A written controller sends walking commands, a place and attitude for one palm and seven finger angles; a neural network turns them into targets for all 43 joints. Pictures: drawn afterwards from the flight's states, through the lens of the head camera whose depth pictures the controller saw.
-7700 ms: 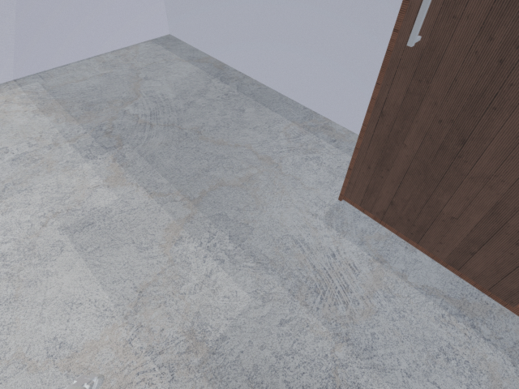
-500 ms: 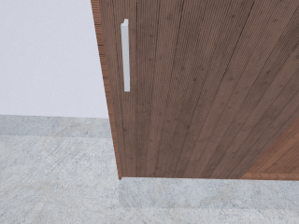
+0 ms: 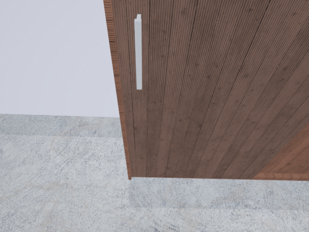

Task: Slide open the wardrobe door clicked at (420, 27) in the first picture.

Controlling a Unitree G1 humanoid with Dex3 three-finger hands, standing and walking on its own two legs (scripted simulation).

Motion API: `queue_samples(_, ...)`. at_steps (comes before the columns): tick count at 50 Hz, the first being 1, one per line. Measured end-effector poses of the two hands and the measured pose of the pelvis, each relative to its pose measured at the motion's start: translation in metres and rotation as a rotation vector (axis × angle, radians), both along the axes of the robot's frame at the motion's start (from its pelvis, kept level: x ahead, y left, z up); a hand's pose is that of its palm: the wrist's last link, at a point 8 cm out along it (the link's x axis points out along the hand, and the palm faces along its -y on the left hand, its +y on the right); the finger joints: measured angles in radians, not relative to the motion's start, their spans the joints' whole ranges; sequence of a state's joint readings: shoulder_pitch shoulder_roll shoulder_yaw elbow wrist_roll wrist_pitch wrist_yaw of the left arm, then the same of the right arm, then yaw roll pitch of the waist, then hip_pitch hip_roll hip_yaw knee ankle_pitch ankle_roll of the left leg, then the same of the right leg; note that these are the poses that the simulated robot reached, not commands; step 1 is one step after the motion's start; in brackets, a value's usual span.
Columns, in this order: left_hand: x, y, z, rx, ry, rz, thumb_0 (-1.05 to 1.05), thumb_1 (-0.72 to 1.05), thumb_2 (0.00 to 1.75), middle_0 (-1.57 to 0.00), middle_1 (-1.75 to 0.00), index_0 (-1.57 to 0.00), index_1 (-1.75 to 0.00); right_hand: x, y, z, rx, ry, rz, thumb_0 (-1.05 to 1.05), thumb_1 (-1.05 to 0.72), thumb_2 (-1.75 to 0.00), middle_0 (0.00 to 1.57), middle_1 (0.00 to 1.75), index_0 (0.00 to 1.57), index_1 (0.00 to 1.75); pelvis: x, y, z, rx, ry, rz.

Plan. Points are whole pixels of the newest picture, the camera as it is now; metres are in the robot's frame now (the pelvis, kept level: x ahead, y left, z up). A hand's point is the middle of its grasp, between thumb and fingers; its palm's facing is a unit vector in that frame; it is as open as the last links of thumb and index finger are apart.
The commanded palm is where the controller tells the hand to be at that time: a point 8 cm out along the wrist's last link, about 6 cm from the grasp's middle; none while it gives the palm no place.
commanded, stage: look again from close up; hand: left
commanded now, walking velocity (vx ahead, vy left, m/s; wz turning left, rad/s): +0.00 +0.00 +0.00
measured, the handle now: (139, 55) +0.56 +0.10 +0.19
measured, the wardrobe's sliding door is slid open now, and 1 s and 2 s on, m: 0.00 0.00 0.00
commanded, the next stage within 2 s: raise the hand with hooked fingers in 1.42 s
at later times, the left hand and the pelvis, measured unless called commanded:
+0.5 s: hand out of the picture +0.00 +0.20 -0.17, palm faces -0.02 -0.96 -0.26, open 7.4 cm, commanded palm none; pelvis +0.01 -0.01 +0.00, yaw +0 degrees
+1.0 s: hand out of the picture +0.07 +0.18 -0.17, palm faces -0.05 -0.97 -0.25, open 7.4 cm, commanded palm none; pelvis +0.03 -0.03 +0.00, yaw -1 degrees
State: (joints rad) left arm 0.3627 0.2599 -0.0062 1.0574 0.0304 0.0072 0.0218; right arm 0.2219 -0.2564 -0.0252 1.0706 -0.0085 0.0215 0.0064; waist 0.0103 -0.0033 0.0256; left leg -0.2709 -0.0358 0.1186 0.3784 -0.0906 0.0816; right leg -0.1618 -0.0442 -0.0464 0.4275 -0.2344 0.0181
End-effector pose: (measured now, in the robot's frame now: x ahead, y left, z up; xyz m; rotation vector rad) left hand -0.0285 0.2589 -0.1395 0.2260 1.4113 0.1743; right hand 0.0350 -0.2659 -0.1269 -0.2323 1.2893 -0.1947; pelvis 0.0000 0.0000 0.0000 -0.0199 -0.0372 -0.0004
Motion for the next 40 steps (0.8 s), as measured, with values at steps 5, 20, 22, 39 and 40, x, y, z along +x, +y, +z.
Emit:
queue_samples(5,-0.003,-0.003,0.0,-0.003,0.002,0.005,0.0,0.91,0.9,-0.2,-0.3,-0.2,-0.3,0.001,0.001,-0.001,0.007,-0.007,-0.004,0.01,-0.9,-0.89,0.2,0.3,0.2,0.3,-0.001,-0.001,0.0,0.001,-0.003,-0.001)
queue_samples(20,0.013,-0.013,0.002,0.002,-0.029,-0.007,0.0,0.91,0.9,-0.2,-0.3,-0.2,-0.3,0.002,-0.007,-0.003,0.018,-0.011,-0.02,0.01,-0.9,-0.89,0.2,0.3,0.2,0.3,0.002,-0.011,0.001,0.005,0.0,-0.006)
queue_samples(22,0.016,-0.014,0.003,0.002,-0.033,-0.01,0.0,0.91,0.9,-0.2,-0.3,-0.2,-0.3,0.001,-0.009,-0.003,0.018,-0.005,-0.022,0.01,-0.9,-0.89,0.2,0.3,0.2,0.3,0.004,-0.012,0.001,0.005,0.001,-0.006)
queue_samples(39,0.064,-0.027,0.005,0.0,-0.081,-0.049,0.0,0.91,0.9,-0.2,-0.3,-0.2,-0.3,0.007,-0.021,-0.002,0.017,0.031,-0.031,0.01,-0.9,-0.89,0.2,0.3,0.2,0.3,0.021,-0.025,0.004,0.008,0.008,-0.01)
queue_samples(40,0.068,-0.027,0.005,-0.001,-0.084,-0.051,0.0,0.91,0.9,-0.2,-0.3,-0.2,-0.3,0.009,-0.022,-0.002,0.017,0.03,-0.03,0.01,-0.9,-0.89,0.2,0.3,0.2,0.3,0.022,-0.025,0.004,0.009,0.009,-0.01)
